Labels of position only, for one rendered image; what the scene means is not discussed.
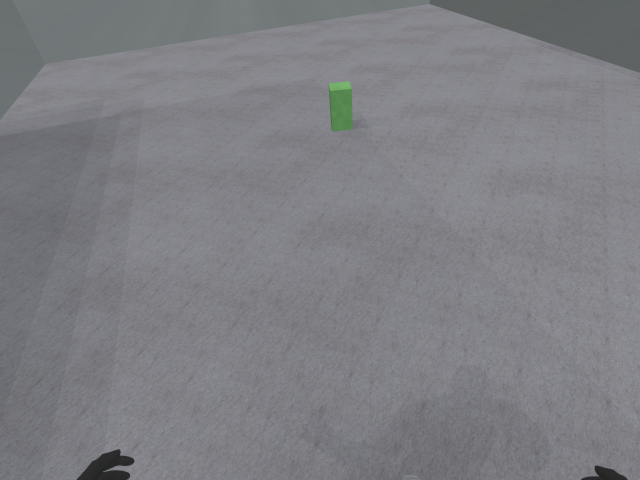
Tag carton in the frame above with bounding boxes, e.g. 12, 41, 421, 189
329, 81, 353, 131

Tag robot left hand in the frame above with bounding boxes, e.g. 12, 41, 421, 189
77, 449, 134, 480

